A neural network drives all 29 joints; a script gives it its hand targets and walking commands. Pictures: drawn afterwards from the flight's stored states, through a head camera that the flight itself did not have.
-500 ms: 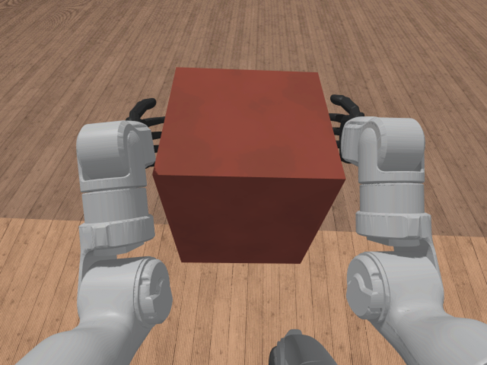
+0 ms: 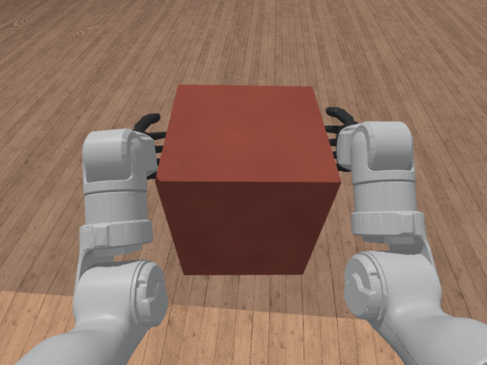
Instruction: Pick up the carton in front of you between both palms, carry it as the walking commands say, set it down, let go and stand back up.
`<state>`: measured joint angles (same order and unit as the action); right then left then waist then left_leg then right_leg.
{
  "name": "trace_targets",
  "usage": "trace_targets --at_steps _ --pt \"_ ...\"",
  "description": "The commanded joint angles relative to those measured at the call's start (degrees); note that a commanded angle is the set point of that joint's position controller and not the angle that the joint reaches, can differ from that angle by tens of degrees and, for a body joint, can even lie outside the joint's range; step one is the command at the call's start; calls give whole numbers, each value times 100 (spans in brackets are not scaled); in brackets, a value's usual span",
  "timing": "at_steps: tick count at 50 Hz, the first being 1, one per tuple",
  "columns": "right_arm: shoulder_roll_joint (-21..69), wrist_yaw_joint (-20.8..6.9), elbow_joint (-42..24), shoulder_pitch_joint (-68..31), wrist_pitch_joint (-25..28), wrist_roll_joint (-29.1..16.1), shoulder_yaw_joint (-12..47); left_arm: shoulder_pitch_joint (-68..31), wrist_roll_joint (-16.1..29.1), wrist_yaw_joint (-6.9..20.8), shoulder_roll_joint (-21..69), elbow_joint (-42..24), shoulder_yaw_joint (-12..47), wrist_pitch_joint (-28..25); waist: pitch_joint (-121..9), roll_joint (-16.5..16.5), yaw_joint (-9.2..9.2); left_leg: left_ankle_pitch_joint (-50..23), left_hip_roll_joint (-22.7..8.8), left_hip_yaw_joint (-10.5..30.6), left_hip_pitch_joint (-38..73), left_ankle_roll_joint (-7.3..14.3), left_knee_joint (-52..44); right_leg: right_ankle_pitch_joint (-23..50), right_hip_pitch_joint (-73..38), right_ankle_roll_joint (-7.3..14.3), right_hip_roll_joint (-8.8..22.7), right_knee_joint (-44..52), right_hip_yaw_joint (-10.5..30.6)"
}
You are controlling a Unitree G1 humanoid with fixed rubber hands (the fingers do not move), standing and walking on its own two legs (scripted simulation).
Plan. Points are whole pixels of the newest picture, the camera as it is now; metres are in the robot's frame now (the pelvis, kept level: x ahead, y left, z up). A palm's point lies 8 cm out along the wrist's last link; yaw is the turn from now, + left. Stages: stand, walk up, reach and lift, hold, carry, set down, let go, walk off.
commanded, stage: carry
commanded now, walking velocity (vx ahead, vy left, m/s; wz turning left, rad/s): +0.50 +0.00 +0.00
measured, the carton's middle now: (244, 185) +0.38 -0.01 +0.10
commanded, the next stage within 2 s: none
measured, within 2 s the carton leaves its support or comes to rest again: neither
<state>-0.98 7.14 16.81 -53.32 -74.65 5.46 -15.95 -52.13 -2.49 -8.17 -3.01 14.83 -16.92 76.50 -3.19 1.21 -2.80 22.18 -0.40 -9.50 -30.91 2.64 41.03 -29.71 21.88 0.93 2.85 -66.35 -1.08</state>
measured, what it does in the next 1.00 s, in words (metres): climbs: right foot 0.05 m higher, then left foot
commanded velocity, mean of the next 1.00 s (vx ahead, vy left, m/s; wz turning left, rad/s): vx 0.50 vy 0.00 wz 0.00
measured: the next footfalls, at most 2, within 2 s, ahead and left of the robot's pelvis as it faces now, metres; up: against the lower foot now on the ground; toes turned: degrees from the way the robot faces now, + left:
right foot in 0.32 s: +0.39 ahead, -0.12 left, +0.05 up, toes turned -9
left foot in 0.70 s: +0.62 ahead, +0.09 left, +0.05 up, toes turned +8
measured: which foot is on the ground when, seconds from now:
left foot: down 0.00-0.32, up 0.34-0.68, down 0.70-1.00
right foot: up 0.00-0.30, down 0.32-0.74, up 0.76-1.00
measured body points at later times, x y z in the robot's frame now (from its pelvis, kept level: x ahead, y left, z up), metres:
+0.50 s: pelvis +0.31 -0.03 +0.06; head +0.34 -0.03 +0.51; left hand +0.68 +0.15 +0.20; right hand +0.72 -0.15 +0.21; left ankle +0.27 +0.08 -0.57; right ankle +0.35 -0.11 -0.66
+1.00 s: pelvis +0.63 +0.01 +0.09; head +0.65 +0.03 +0.54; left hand +1.04 +0.15 +0.25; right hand +1.02 -0.16 +0.25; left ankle +0.58 +0.08 -0.65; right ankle +0.72 -0.13 -0.58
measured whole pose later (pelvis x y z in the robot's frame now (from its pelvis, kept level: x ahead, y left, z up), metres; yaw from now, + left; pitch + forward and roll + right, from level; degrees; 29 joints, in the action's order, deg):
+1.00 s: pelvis +0.63 +0.01 +0.09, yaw +0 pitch +5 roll -1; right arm -1.3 7.5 14.4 -51.1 -74.6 3.2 -16.2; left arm -52.9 -4.7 -7.9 -2.1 13.9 -16.8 77.4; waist -3.3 0.4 -3.9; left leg 17.3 -0.8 -8.5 -12.6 3.8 24.7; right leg -14.2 40.7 1.0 3.5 -55.3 -2.9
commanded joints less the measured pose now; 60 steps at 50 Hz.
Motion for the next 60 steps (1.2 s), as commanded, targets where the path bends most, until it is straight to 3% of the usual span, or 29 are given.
trace_targets --at_steps 1,3,9,13,15,16,17,18,19,21,24,27,31,33,35,36,37,38,39,40,41,43,45,49,53,56,58,59,60 --pt "6483 -1335 -875 -4580 4 -2905 3086 -4275 1973 1304 6212 -315 2727 -104 -2546 -107 -168 -2083 -1772 3398 4204 1248 -1493 366 2903 181 -65 -1907 306" --pt "6705 -1353 -1362 -5089 54 -3243 3297 -4065 1854 1206 6146 -432 2661 -129 -2611 -347 35 -1231 -1570 2762 3886 882 -1707 621 2613 256 45 -1312 295" --pt "6401 -1319 -1465 -4799 -34 -3199 3288 -3929 1680 1008 5778 -658 2780 -79 -2250 -615 -54 -998 -1549 1883 3715 1019 -2227 795 2815 162 206 356 -152" --pt "6122 -1310 -934 -4334 -131 -2917 3123 -3811 1744 1074 5745 -310 2854 20 -1896 -954 -39 -2066 -1351 950 3200 676 -2275 865 1497 262 -238 2147 -1094" --pt "6060 -1320 -622 -4169 -145 -2764 2983 -3719 1805 1141 5892 -1 2844 0 -2175 -957 384 -3847 -1191 342 2739 371 -1123 1250 -278 391 -789 2869 -1711" --pt "6072 -1329 -454 -4035 -143 -2689 2924 -3672 1825 1178 5941 162 2797 -40 -2721 -698 653 -4415 -998 4 2125 85 4 1329 -1936 549 -769 3074 -1453" --pt "6081 -1344 -396 -4095 -133 -2626 2869 -3594 1840 1216 5998 233 2756 -92 -3360 163 929 -2877 -594 71 643 -251 1598 -294 -3555 1043 491 3669 1018" --pt "6129 -1363 -420 -4205 -129 -2546 2810 -3756 1906 1239 6040 98 2843 -162 -3354 1724 924 733 358 403 -986 -420 2980 427 -4264 1831 1654 4536 3784" --pt "6161 -1343 -448 -4290 -101 -2499 2757 -4011 2123 1282 6250 -232 2904 -164 -2975 1163 872 916 255 1105 -1665 -252 4086 1537 -4066 1987 1750 4420 3938" --pt "6146 -1248 -568 -4151 -77 -2373 2666 -4765 2576 1323 6629 -967 3232 -221 -2709 -101 896 591 -109 1317 -1934 -52 4326 3054 -3446 1618 1517 3821 2625" --pt "5897 -1075 -777 -3858 -77 -2120 2555 -5277 2996 1346 6864 -1643 3554 -278 -2763 251 627 255 -319 1175 -1534 27 3366 1955 -2899 1194 1302 4163 1782" --pt "5655 -979 -894 -3697 -91 -1960 2606 -5186 3038 1372 6744 -1752 3592 -233 -2536 379 667 232 -395 874 -1434 -25 2083 2044 -2608 1283 1308 4446 1233" --pt "5485 -979 -660 -3490 -194 -1900 2682 -4801 2833 1382 6429 -1401 3505 -124 -2248 672 666 -675 -76 180 -66 -73 -50 2451 -2019 900 997 4544 226" --pt "5536 -1055 -416 -3518 -223 -1965 2689 -4614 2689 1393 6318 -1082 3412 -93 -2201 715 450 -1077 119 -130 676 -20 -620 2941 -1959 702 973 4285 -36" --pt "5653 -1149 -102 -3460 -218 -2108 2655 -4449 2511 1387 6244 -775 3295 -83 -2623 301 -92 -1196 423 -531 2467 1 -1342 4080 -1568 359 636 2673 -731" --pt "5748 -1213 4 -3452 -210 -2241 2659 -4360 2363 1371 6107 -638 3210 -104 -2872 -121 -337 -687 -153 208 3705 -17 -1178 2967 -527 198 553 1533 -594" --pt "5709 -1256 83 -3475 -152 -2289 2658 -4235 2268 1374 6161 -489 3103 -60 -2912 -1887 -136 118 -1630 3313 4372 620 -1996 957 1205 -71 -272 130 -634" --pt "5894 -1305 90 -3624 -152 -2397 2678 -4366 2155 1337 6070 -364 2980 -51 -2650 -1562 -166 -813 -2080 4412 4612 1001 -2360 227 2147 -43 -500 -871 -74" --pt "6051 -1353 -161 -3942 -130 -2539 2743 -4366 2049 1300 6084 -342 2888 -42 -2537 -1153 -168 -1520 -2045 3971 4482 1214 -2014 260 2418 86 -299 -1370 167" --pt "6213 -1399 -385 -4236 -107 -2716 2852 -4342 2003 1270 6073 -326 2844 -45 -2291 -558 -119 -2212 -1887 3349 4044 1128 -1838 543 2478 130 -82 -1264 228" --pt "6339 -1420 -641 -4574 -71 -2873 2952 -4303 1994 1236 6101 -329 2816 -55 -2253 -326 -36 -2318 -1804 2981 3832 980 -1836 763 2464 130 59 -900 301" --pt "6503 -1421 -1037 -4931 -26 -3120 3069 -4253 1994 1156 6147 -450 2804 -78 -2291 -556 52 -2400 -1645 2456 3585 780 -1942 987 2195 92 97 -376 192" --pt "6455 -1391 -1168 -4842 -45 -3138 3028 -4139 1977 1071 6158 -475 2813 -74 -2339 -779 -8 -2525 -1569 2114 3714 799 -2046 1179 2281 39 73 55 32" --pt "6414 -1409 -697 -4092 -49 -2868 2874 -3599 1827 1058 6237 -71 2784 -76 -2155 -824 -99 -3327 -1360 1423 4055 782 -2117 1727 2494 -16 97 1475 -277" --pt "6523 -1486 -259 -3625 134 -2604 2813 -3325 1796 1220 6544 332 2813 -244 -1780 -929 -82 -4168 -1084 719 3909 514 -2160 2632 1697 99 -175 3074 -838" --pt "6626 -1496 -145 -3291 329 -2424 2821 -3204 1871 1360 6810 408 2880 -425 -1806 -1201 28 -5591 -1054 329 4000 187 -1672 3129 647 257 -404 3860 -1129" --pt "6721 -1495 -216 -3040 430 -2374 2924 -2966 1929 1443 6949 321 2954 -549 -2417 -974 396 -5378 -862 -50 3206 -143 -180 2917 -1565 307 -522 4205 -1296" --pt "6746 -1494 -318 -3005 484 -2381 3016 -2758 1939 1493 6995 236 2948 -606 -2832 -414 626 -3535 -788 135 1997 -225 1005 2538 -2977 399 329 3914 -199" --pt "7054 -1500 -346 -2938 483 -2362 3130 -2806 1845 1490 6814 123 3001 -664 -3351 1105 393 -419 -24 381 129 -413 2555 3097 -4423 1280 2019 4043 2618"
